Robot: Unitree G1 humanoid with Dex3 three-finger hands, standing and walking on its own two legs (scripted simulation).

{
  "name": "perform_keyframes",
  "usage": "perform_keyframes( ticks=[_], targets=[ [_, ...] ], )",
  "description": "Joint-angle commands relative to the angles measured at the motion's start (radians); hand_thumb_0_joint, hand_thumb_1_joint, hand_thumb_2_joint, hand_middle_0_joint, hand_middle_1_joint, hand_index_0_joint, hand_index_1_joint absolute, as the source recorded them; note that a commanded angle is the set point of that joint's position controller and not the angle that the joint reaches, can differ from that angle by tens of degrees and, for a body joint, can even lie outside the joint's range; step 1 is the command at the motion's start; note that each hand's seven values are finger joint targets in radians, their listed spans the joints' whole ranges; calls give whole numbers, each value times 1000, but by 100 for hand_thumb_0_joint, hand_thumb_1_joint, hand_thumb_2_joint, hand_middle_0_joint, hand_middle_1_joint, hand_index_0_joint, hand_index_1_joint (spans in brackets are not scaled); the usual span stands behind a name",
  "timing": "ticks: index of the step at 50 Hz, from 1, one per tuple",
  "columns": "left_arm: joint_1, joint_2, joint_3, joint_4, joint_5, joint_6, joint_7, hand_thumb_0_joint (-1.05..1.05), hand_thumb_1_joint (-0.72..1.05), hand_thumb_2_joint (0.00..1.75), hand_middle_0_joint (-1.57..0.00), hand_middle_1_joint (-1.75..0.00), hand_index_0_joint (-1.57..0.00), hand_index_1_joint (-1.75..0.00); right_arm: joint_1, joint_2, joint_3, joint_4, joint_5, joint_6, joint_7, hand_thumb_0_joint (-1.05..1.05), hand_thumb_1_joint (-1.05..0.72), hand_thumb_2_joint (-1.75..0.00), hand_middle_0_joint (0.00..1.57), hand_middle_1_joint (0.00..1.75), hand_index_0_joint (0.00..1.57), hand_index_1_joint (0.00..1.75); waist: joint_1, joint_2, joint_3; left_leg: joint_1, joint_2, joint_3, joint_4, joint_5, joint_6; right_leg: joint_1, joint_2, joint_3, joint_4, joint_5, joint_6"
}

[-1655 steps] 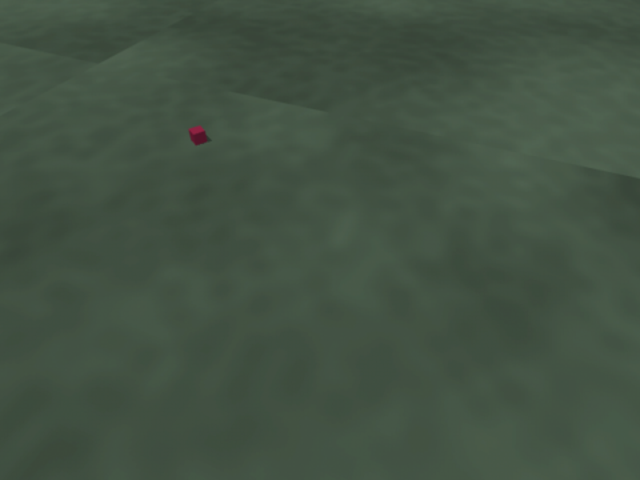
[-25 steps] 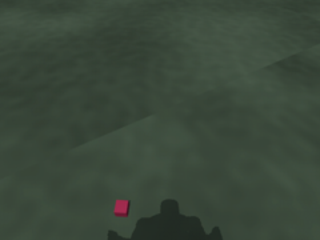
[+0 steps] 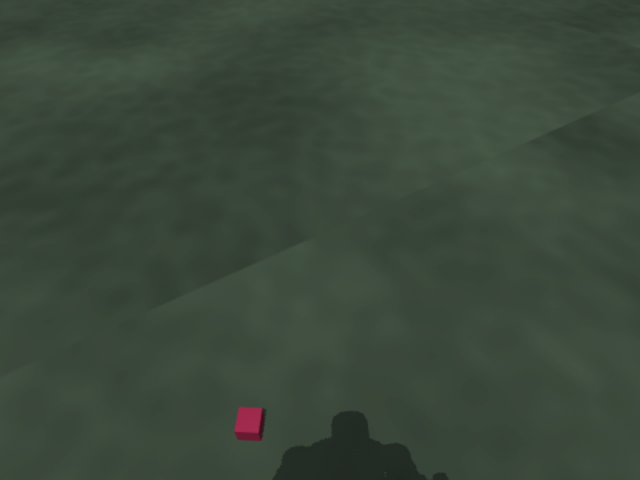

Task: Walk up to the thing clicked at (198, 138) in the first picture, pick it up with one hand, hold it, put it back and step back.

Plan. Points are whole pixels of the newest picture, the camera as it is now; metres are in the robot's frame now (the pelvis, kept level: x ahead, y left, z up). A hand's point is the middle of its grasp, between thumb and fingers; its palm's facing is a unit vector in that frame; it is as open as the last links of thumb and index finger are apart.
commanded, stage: stand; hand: left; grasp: from above
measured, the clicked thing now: (250, 423) +0.46 +0.21 -0.74
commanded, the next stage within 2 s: step back in 1.60 s
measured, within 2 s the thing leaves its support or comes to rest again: neither
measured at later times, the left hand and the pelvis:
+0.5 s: hand out of the picture +0.08 +0.23 -0.16, palm faces +0.01 -0.94 -0.33, open 7.3 cm; pelvis +0.01 -0.01 +0.00, yaw -1 degrees
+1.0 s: hand out of the picture +0.09 +0.23 -0.15, palm faces +0.00 -0.94 -0.34, open 7.3 cm; pelvis +0.02 -0.01 +0.00, yaw -1 degrees
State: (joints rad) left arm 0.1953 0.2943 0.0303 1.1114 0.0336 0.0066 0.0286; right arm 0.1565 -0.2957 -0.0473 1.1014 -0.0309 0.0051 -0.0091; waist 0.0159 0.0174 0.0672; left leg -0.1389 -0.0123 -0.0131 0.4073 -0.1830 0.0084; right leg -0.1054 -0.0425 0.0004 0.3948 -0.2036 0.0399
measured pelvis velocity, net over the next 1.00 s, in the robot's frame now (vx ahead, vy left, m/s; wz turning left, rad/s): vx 0.02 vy -0.01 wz -0.01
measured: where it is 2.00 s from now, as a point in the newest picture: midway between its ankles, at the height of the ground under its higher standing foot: outside the picture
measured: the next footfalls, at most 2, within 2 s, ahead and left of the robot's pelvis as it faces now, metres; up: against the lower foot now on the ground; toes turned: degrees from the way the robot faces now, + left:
none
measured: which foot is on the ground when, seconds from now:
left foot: down 0.00-1.00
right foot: down 0.00-1.00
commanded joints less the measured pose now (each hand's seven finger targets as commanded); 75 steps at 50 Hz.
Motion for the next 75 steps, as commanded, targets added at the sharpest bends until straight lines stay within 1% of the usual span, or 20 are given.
perform_keyframes(
  ticks=[1,2,8,12,13,19,22,28,31,33,35,37,48,51,54,59,64,67,71,75],
  targets=[
    [-42,192,36,-52,-1,-23,9,0,90,90,-20,-30,-20,-30,-44,-182,-26,-54,5,-18,-11,0,-90,-90,20,30,20,30,-10,-23,25,-47,96,-118,-127,-127,17,-70,-59,71,-116,-103,-41],
    [-42,195,36,-52,-3,-22,7,0,90,90,-20,-30,-20,-30,-39,-189,-26,-51,4,-17,-11,0,-90,-90,20,30,20,30,-12,-7,19,-55,96,-117,-132,-150,17,-64,-58,72,-115,-104,-42],
    [-53,197,35,-42,-8,-31,8,0,90,90,-20,-30,-20,-30,-56,-197,-19,-45,9,-26,-12,0,-90,-90,20,30,20,30,-11,-17,-48,31,105,-100,-98,41,21,-28,-77,77,-112,49,-47],
    [-62,199,35,-36,-12,-27,6,0,90,90,-20,-30,-20,-30,-55,-204,-12,-34,9,-27,-15,0,-90,-90,20,30,20,30,-9,-7,-31,12,108,-99,-115,45,18,-18,-74,72,-111,58,-45],
    [-60,202,35,-29,-13,-25,4,0,90,90,-20,-30,-20,-30,-48,-201,-10,-28,11,-27,-14,0,-90,-90,20,30,20,30,-11,-15,-11,-4,108,-104,-127,6,17,-26,-70,71,-112,33,-45],
    [-75,199,33,-26,-13,-26,2,0,90,90,-20,-30,-20,-30,-53,-207,-6,-19,12,-29,-16,0,-90,-90,20,30,20,30,-10,-17,-36,22,115,-92,-118,90,13,-3,-75,75,-116,86,-48],
    [-86,205,36,-28,-16,-28,3,0,90,90,-20,-30,-20,-30,-58,-210,-4,-20,12,-31,-17,0,-90,-90,20,30,20,30,-8,-21,-61,42,120,-86,-108,165,14,18,-80,74,-110,158,-44],
    [-102,207,35,-25,-16,-27,2,0,90,90,-20,-30,-20,-30,-73,-215,-4,-17,12,-28,-16,0,-90,-90,20,30,20,30,-12,-29,-36,32,120,-85,-121,117,11,0,-75,71,-129,99,-42],
    [-110,210,35,-26,-15,-29,1,0,90,90,-20,-30,-20,-30,-77,-215,-3,-16,14,-29,-15,0,-90,-90,20,30,20,30,-13,-29,-46,41,125,-86,-120,137,8,6,-77,68,-126,119,-44],
    [-116,214,36,-23,-16,-27,-1,0,90,90,-20,-30,-20,-30,-78,-214,-2,-14,13,-28,-15,0,-90,-90,20,30,20,30,-14,-11,-35,23,123,-86,-133,71,10,4,-76,74,-132,75,-47],
    [-110,212,34,-25,-15,-29,-3,0,90,90,-20,-30,-20,-30,-87,-223,-4,-16,13,-32,-14,0,-90,-90,20,30,20,30,-10,-14,-55,49,127,-86,-127,116,12,4,-77,73,-130,106,-47],
    [-118,216,36,-26,-17,-28,-4,0,90,90,-20,-30,-20,-30,-85,-223,-2,-15,13,-32,-13,0,-90,-90,20,30,20,30,-12,-11,-49,36,124,-83,-132,92,9,6,-75,73,-132,88,-47],
    [-124,228,32,-32,-19,-31,-7,0,90,90,-20,-30,-20,-30,-85,-230,-3,-13,15,-35,-12,0,-90,-90,20,30,20,30,-18,-27,-89,84,135,-79,-117,200,9,8,-80,69,-119,172,-48],
    [-134,230,32,-33,-20,-29,-6,0,90,90,-20,-30,-20,-30,-83,-235,-2,-10,14,-32,-12,0,-90,-90,20,30,20,30,-20,-17,-80,62,134,-76,-123,172,9,20,-84,74,-117,158,-50],
    [-123,226,30,-29,-20,-29,-9,0,90,90,-20,-30,-20,-30,-88,-237,-1,-10,15,-31,-9,0,-90,-90,20,30,20,30,-15,-7,-48,25,130,-82,-141,96,9,11,-79,74,-133,93,-48],
    [-128,234,31,-33,-20,-30,-11,0,90,90,-20,-30,-20,-30,-85,-233,1,-12,15,-33,-7,0,-90,-90,20,30,20,30,-18,-25,-49,34,132,-86,-143,106,6,1,-78,71,-127,79,-52],
    [-122,232,28,-34,-21,-32,-12,0,90,90,-20,-30,-20,-30,-91,-239,0,-11,15,-36,-7,0,-90,-90,20,30,20,30,-14,-20,-72,58,137,-83,-129,148,9,9,-81,76,-123,127,-53],
    [-116,236,29,-36,-22,-32,-13,0,90,90,-20,-30,-20,-30,-86,-241,1,-11,16,-35,-6,0,-90,-90,20,30,20,30,-16,-11,-65,48,131,-80,-136,112,7,4,-81,79,-129,110,-53],
    [-121,241,30,-42,-23,-33,-11,0,90,90,-20,-30,-20,-30,-88,-245,1,-15,17,-38,-8,0,-90,-90,20,30,20,30,-16,-9,-98,70,137,-77,-124,196,9,27,-87,79,-110,187,-55],
    [-115,240,28,-41,-24,-33,-11,0,90,90,-20,-30,-20,-30,-88,-246,1,-14,16,-36,-8,0,-90,-90,20,30,20,30,-12,-20,-90,77,140,-77,-118,204,11,22,-86,76,-113,191,-54]
  ],
)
